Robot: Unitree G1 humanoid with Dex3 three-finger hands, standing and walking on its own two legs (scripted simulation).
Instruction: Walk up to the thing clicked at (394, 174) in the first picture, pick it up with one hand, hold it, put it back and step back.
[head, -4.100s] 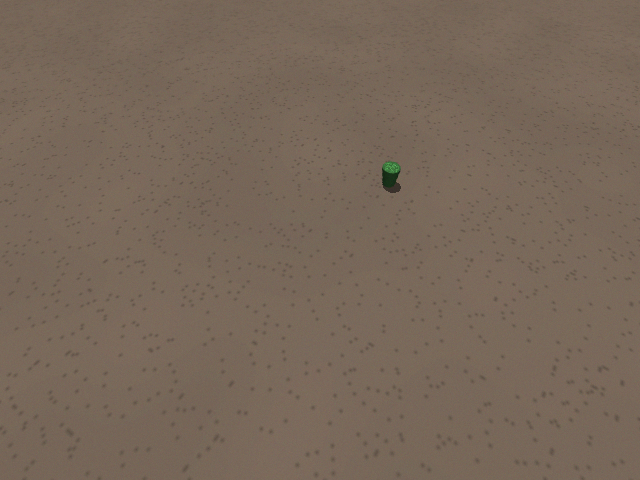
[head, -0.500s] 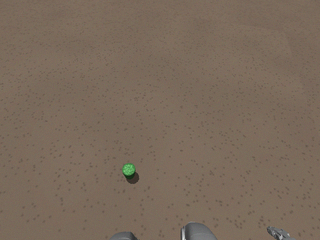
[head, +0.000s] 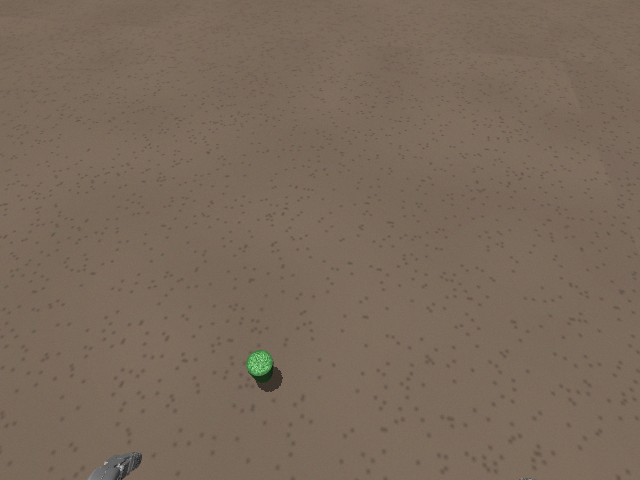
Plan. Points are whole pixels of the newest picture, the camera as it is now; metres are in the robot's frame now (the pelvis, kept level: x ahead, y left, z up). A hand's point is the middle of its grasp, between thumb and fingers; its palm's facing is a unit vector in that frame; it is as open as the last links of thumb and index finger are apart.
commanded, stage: walk up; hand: left
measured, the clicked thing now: (261, 368) +0.51 +0.19 -0.72
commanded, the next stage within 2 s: stand in 0.92 s
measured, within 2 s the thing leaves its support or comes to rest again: neither
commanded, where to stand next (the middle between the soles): +0.08 +0.00 m, yaw +1 degrees
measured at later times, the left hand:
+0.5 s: hand out of the picture +0.08 +0.25 -0.15, palm faces -0.01 -0.94 -0.33, open 7.4 cm
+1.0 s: hand out of the picture +0.11 +0.25 -0.15, palm faces -0.01 -0.95 -0.33, open 7.4 cm
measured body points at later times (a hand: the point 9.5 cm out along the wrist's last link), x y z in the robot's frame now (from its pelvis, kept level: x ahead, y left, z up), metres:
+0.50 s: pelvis +0.01 +0.00 +0.01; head +0.02 -0.01 +0.46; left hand +0.08 +0.30 -0.12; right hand +0.09 -0.30 -0.13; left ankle +0.02 +0.11 -0.74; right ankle +0.04 -0.12 -0.74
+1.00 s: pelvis +0.03 +0.00 +0.01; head +0.03 +0.00 +0.46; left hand +0.11 +0.30 -0.12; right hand +0.11 -0.30 -0.12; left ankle +0.02 +0.11 -0.74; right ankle +0.04 -0.12 -0.74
